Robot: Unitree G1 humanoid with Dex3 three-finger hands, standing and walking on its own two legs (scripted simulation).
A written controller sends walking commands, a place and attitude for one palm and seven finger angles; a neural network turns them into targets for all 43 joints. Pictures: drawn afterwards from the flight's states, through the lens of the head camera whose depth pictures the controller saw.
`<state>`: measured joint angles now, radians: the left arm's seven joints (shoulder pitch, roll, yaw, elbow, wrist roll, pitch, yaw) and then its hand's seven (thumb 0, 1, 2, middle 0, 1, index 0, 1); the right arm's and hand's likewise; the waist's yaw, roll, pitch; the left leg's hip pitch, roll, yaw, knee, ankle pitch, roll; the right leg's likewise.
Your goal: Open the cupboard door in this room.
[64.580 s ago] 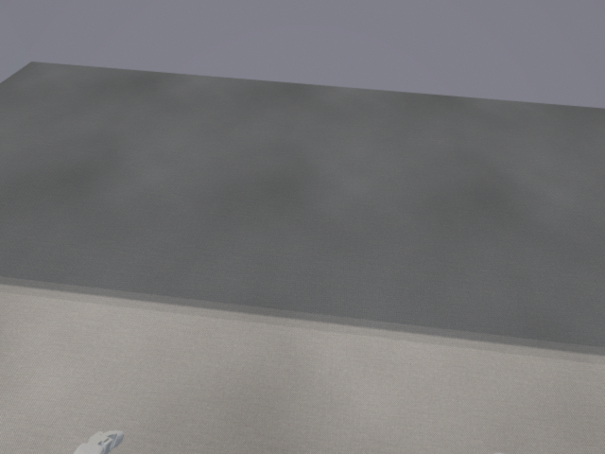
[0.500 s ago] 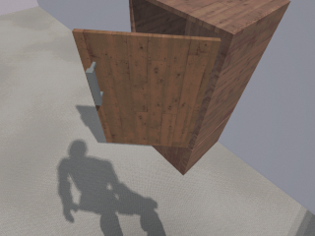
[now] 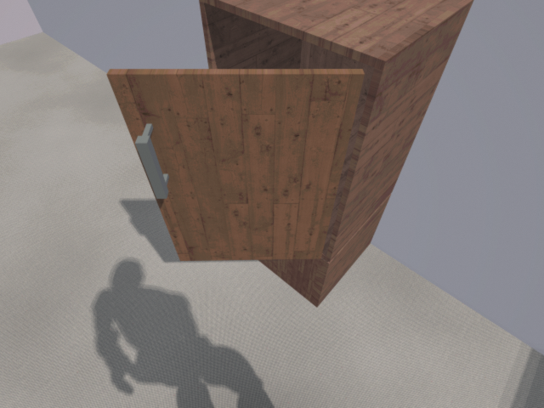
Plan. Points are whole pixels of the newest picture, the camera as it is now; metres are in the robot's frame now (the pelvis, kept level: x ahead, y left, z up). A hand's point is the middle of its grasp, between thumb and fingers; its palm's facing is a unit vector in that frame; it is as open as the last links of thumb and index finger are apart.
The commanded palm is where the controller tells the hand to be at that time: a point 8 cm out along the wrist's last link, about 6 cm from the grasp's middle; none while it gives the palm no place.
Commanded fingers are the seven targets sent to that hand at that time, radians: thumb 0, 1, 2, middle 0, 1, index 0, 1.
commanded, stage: come to a stop and stand still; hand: left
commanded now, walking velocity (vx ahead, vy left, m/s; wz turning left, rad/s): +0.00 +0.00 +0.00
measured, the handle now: (155, 162) +0.54 +0.25 +0.03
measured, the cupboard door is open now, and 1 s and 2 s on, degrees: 43 43 43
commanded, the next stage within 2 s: look again from close up in 0.50 s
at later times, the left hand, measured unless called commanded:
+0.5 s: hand out of the picture +0.02 +0.19 -0.17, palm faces -0.02 -0.98 -0.20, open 7.4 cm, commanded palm none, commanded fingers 0.00 0.90 0.90 -0.20 -0.30 -0.20 -0.30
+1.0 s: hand out of the picture +0.01 +0.19 -0.17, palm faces -0.04 -0.98 -0.19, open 7.4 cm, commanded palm none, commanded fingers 0.00 0.90 0.90 -0.20 -0.30 -0.20 -0.30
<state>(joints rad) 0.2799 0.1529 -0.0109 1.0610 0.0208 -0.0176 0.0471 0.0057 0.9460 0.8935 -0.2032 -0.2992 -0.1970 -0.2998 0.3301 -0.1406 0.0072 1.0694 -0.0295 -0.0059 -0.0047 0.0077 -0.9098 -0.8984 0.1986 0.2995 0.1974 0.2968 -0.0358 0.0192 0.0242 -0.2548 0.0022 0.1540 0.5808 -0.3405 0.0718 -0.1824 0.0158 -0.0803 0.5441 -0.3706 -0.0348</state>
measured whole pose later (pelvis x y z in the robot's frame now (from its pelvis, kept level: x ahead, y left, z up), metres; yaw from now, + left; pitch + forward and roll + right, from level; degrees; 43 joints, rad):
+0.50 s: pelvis +0.01 +0.01 +0.01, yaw -1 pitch -1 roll +0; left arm 0.27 0.16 -0.02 1.08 0.01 0.00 0.05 0.00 0.92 0.89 -0.20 -0.30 -0.20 -0.30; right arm 0.24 -0.17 0.02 1.09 -0.02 -0.02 -0.03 0.01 -0.91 -0.90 0.20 0.30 0.20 0.30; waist 0.00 -0.01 0.03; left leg -0.17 -0.04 0.19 0.47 -0.31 0.09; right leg -0.13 -0.01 -0.05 0.50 -0.36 -0.01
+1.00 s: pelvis +0.00 +0.01 +0.01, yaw -1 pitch -1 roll +0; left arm 0.27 0.18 -0.02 1.10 0.02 0.00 0.04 0.00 0.91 0.89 -0.20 -0.30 -0.20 -0.30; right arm 0.24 -0.16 0.02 1.14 -0.02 -0.03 -0.02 0.01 -0.91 -0.90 0.20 0.30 0.20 0.30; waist 0.00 -0.03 0.04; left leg -0.15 -0.03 0.19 0.42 -0.27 0.09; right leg -0.12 -0.01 -0.05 0.45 -0.32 -0.01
